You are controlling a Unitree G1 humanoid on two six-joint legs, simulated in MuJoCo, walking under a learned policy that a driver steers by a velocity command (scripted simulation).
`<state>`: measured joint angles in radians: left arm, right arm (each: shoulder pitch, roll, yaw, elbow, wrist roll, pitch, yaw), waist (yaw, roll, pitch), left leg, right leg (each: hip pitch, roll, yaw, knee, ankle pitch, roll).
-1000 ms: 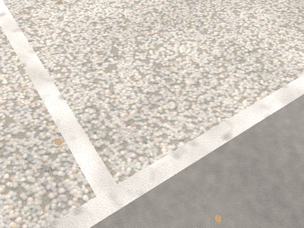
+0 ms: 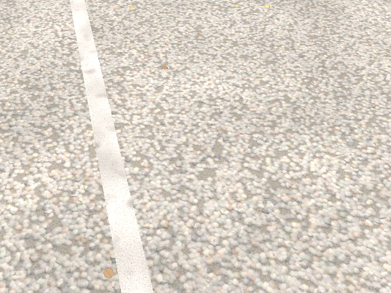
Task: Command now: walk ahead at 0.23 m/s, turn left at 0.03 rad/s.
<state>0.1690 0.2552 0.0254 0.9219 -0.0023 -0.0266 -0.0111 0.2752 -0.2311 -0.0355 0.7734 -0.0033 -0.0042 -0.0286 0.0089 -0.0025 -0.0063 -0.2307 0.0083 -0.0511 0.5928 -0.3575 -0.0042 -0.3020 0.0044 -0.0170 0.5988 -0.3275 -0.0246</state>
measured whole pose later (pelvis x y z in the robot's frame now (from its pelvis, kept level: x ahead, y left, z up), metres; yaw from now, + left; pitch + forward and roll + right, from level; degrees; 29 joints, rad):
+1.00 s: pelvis +0.40 -0.08 -0.01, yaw -30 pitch +2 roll +3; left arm 0.09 0.31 0.08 0.61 0.00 0.00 -0.03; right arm 0.22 -0.31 -0.08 0.79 0.00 -0.05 -0.01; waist -0.04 -0.01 0.07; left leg -0.20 0.07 0.13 0.87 -0.56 -0.06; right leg -0.53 0.00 -0.01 0.62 -0.12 -0.07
